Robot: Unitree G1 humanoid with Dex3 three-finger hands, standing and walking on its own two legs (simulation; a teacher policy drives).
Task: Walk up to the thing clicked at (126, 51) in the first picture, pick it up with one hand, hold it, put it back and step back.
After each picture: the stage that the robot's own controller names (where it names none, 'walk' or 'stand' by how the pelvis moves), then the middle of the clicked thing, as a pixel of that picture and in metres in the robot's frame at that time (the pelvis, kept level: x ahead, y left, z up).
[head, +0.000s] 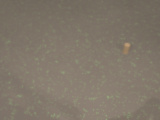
stand; (126, 48) +1.35 -0.45 -0.72
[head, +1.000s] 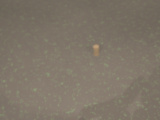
walk; (96, 50) +1.30 -0.01 -0.70
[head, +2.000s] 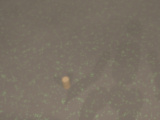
walk; (66, 82) +0.86 +0.25 -0.71
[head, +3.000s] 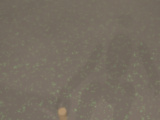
walk; (62, 114) +0.54 +0.20 -0.69
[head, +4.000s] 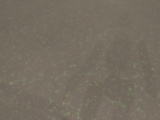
stand; out of the picture +0.42 +0.21 -0.72
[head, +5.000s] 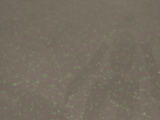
walk; out of the picture +0.39 +0.19 -0.71
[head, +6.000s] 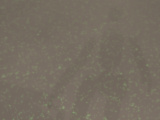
stand; out of the picture +0.42 +0.20 -0.71
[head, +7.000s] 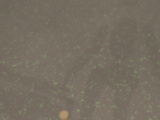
stand; (64, 117) +0.44 +0.20 -0.69
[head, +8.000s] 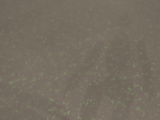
stand; out of the picture +0.43 +0.20 -0.72
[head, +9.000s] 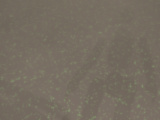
stand; out of the picture +0.43 +0.21 -0.73
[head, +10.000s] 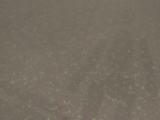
stand; out of the picture +0.42 +0.21 -0.73
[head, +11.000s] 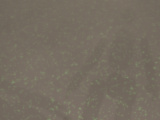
stand; out of the picture +0.42 +0.21 -0.73
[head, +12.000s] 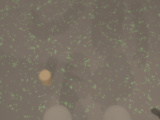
go down; (46, 78) +0.47 +0.22 -0.46
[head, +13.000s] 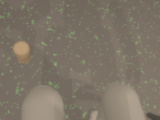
go down; (23, 53) +0.50 +0.25 -0.30
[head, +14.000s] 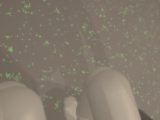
close in; out of the picture +0.48 +0.29 -0.24
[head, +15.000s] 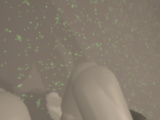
close; out of the picture +0.47 +0.31 -0.23
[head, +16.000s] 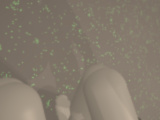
lift; out of the picture +0.44 +0.28 -0.21
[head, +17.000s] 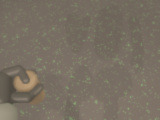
lift; (30, 88) +0.34 +0.19 -0.02
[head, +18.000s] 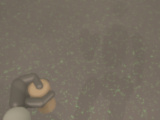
hold; (43, 96) +0.32 +0.16 +0.00
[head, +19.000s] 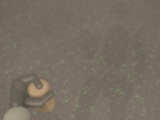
hold; (42, 96) +0.33 +0.17 -0.01
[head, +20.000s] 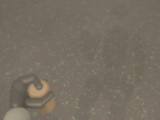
crouch; (42, 97) +0.33 +0.17 -0.01
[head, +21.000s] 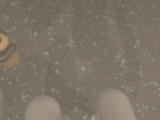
crouch; (4, 50) +0.47 +0.25 -0.10
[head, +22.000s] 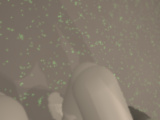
lower; out of the picture +0.45 +0.31 -0.23
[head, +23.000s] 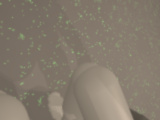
lower; out of the picture +0.45 +0.31 -0.23
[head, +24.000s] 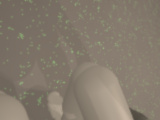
lower; out of the picture +0.45 +0.31 -0.23
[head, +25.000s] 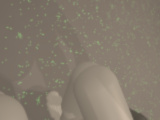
lower; out of the picture +0.46 +0.31 -0.23
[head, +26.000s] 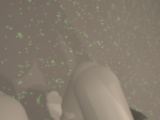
loosen; out of the picture +0.45 +0.31 -0.24
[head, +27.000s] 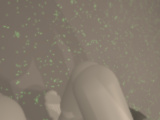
withdraw; out of the picture +0.45 +0.31 -0.24
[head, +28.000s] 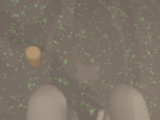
walk; (34, 56) +0.48 +0.24 -0.33
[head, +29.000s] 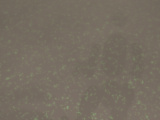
stand; out of the picture +0.41 +0.19 -0.66
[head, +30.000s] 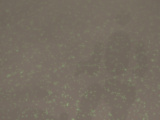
stand; out of the picture +0.42 +0.21 -0.66
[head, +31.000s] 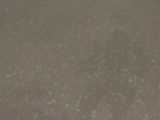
stand; out of the picture +0.41 +0.20 -0.67
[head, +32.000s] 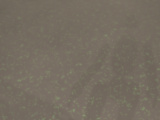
stand; out of the picture +0.43 +0.19 -0.72
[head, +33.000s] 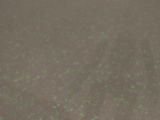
stand; out of the picture +0.41 +0.21 -0.73
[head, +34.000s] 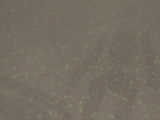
walk; out of the picture +0.40 +0.21 -0.72
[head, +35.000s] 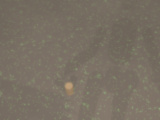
walk; (69, 88) +0.65 +0.16 -0.70
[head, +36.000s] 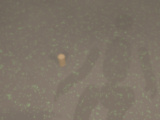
walk; (61, 60) +1.01 +0.24 -0.70
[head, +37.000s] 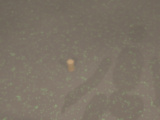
stand; (70, 65) +1.03 +0.18 -0.70
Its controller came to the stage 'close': yes
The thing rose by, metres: 0.70
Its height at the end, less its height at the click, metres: +0.00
